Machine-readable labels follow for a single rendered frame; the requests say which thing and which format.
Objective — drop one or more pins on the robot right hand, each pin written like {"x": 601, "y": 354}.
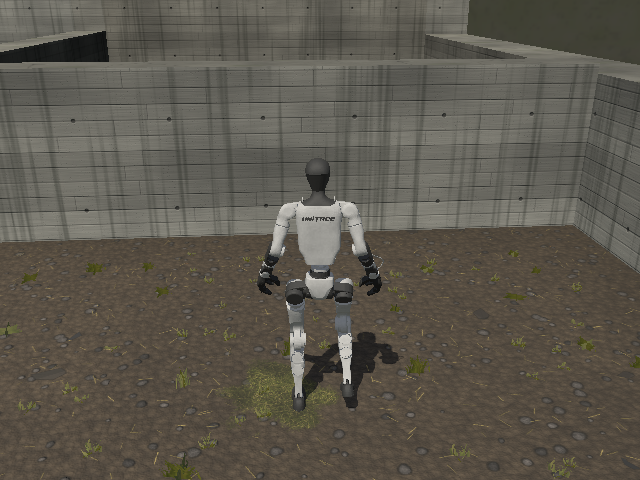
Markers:
{"x": 367, "y": 281}

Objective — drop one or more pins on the left robot forearm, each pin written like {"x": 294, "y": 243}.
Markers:
{"x": 268, "y": 264}

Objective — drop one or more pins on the humanoid robot torso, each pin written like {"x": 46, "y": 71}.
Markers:
{"x": 319, "y": 240}

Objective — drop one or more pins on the right robot upper arm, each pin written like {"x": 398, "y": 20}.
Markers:
{"x": 349, "y": 210}

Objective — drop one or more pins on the robot left hand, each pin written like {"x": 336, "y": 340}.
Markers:
{"x": 261, "y": 283}

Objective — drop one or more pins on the humanoid robot head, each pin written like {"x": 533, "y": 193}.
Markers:
{"x": 318, "y": 172}

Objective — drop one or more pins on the left robot upper arm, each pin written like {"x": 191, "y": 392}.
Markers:
{"x": 287, "y": 212}

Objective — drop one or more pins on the right robot forearm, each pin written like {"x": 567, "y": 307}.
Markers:
{"x": 368, "y": 264}

